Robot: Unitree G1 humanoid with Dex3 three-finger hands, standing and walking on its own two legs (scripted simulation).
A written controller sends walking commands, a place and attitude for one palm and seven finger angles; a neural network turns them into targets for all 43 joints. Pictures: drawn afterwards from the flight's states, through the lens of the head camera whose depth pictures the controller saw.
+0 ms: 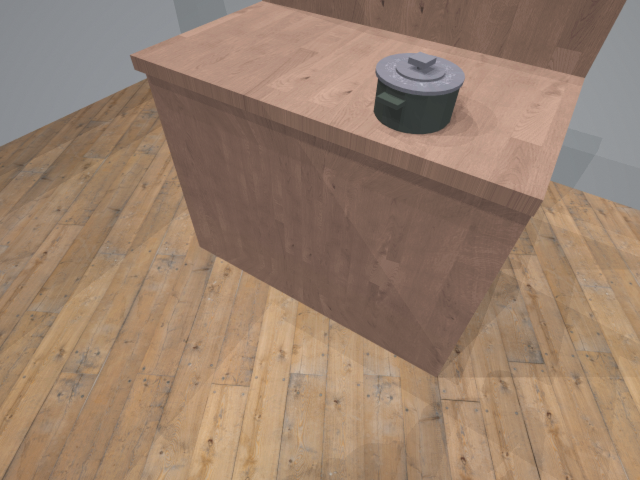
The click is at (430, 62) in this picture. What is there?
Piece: lid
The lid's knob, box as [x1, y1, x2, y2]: [408, 52, 436, 68]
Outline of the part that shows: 408,59 409,63 425,68 435,62 436,57 422,52 418,52 410,56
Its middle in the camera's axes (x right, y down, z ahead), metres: +0.20 -0.36 +0.78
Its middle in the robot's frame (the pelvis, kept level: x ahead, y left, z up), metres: +0.85 -0.15 +0.15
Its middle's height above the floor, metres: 0.93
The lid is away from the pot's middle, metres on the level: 0.00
